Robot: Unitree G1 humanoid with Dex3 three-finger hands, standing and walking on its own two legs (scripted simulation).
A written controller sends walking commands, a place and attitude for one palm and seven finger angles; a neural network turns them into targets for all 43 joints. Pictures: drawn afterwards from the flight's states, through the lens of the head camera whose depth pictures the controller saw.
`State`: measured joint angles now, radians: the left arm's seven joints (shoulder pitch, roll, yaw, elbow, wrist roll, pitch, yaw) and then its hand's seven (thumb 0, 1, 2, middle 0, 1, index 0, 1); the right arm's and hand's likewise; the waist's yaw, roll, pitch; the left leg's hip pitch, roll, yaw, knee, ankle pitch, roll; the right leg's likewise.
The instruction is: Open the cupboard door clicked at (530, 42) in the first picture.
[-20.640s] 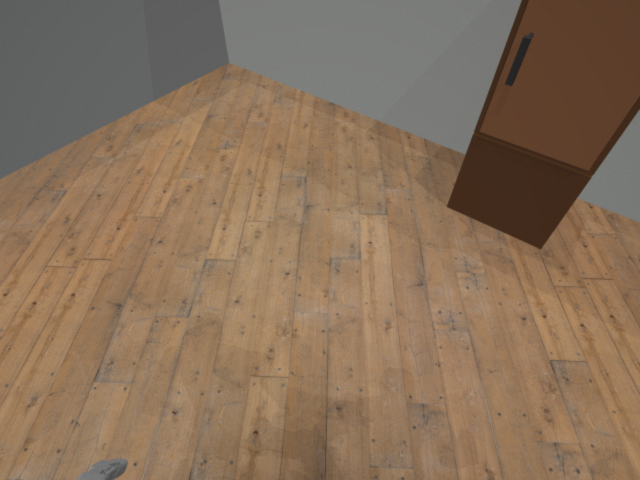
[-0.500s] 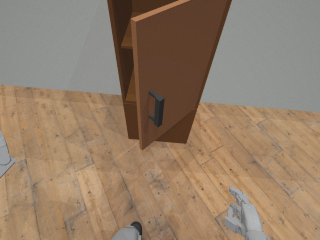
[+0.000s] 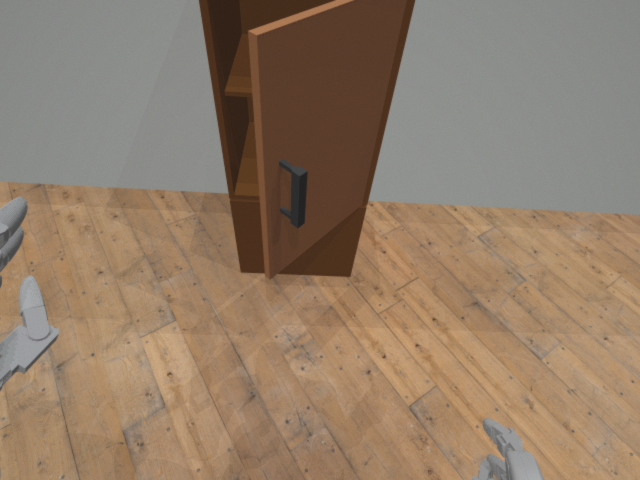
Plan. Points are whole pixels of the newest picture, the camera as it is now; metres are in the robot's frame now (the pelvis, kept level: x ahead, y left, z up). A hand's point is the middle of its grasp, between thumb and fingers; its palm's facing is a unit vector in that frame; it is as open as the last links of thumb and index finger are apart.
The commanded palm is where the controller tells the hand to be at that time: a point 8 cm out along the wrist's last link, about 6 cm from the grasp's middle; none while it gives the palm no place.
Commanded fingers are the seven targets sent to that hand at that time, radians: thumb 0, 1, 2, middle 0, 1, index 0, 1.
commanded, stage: stop stepping back and stand still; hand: left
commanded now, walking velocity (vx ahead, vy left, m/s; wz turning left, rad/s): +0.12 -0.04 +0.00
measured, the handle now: (291, 194) +0.62 +0.10 -0.06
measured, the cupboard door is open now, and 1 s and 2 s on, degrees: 48 48 48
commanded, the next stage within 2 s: let the arm hang, fingers relaxed in 0.88 s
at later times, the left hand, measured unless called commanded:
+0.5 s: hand out of the picture +0.09 +0.24 +0.16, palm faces +0.47 -0.79 -0.39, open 7.4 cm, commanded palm +0.03 +0.29 +0.17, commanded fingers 0.00 0.90 0.90 -0.20 -0.30 -0.20 -0.30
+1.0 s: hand out of the picture +0.08 +0.27 +0.14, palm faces +0.45 -0.75 -0.49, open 7.4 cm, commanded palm none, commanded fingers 0.00 0.90 0.90 -0.20 -0.30 -0.20 -0.30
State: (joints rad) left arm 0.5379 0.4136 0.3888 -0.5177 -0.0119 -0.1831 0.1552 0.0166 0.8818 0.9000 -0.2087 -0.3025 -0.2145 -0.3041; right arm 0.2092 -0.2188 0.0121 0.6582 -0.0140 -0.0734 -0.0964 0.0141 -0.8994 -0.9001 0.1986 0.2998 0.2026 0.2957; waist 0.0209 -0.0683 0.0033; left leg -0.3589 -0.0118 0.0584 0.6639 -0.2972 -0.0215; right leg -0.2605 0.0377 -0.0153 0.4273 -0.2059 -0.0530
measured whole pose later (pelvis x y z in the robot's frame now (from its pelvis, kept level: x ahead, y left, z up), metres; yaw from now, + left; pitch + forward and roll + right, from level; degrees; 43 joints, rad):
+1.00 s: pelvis -0.10 -0.01 -0.01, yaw +3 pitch -1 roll +0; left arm 0.51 0.39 0.37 -0.37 0.00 -0.23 0.14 0.02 0.88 0.90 -0.21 -0.30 -0.21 -0.30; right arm 0.25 -0.21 0.01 0.67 -0.01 -0.16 -0.06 0.01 -0.90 -0.90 0.20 0.30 0.20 0.30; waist 0.01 0.00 -0.01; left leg -0.24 0.01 0.07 0.49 -0.24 0.01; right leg -0.28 0.02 -0.07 0.50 -0.21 -0.05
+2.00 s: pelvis -0.09 -0.01 +0.00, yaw +4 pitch -2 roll +0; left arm 0.17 0.19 0.00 1.12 0.01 -0.02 0.02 0.01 0.90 0.90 -0.20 -0.30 -0.20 -0.30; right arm 0.23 -0.20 0.00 1.14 -0.02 0.01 -0.02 0.00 -0.90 -0.90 0.20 0.30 0.20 0.30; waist -0.01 0.03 0.04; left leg -0.13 0.00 0.05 0.36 -0.20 0.01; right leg -0.17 0.01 -0.09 0.37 -0.17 -0.05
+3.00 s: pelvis -0.07 -0.02 +0.00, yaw +0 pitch -1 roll +0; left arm 0.16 0.23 0.03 1.10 0.02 0.02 0.03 0.01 0.90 0.90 -0.20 -0.30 -0.20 -0.30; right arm 0.18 -0.24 -0.02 1.08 -0.01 0.03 -0.03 0.00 -0.90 -0.90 0.20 0.30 0.20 0.30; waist 0.00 0.04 0.06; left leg -0.14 0.06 0.10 0.42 -0.27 -0.02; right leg -0.18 0.08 -0.04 0.38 -0.20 -0.08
